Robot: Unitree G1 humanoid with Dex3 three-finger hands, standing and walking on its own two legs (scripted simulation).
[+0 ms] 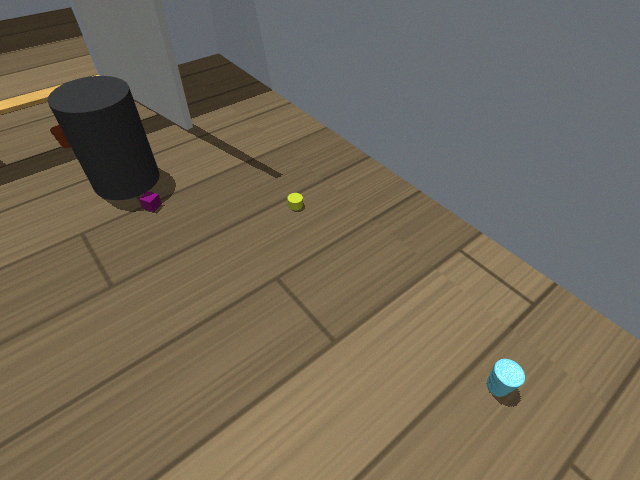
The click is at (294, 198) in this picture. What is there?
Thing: low tin
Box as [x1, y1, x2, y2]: [287, 193, 302, 210]
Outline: 289,194 287,198 288,207 294,210 299,209 302,206 302,196 298,193
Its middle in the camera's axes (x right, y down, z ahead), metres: -0.12 -0.19 +1.82
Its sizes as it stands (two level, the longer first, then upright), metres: 0.071 0.071 0.047
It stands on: the floor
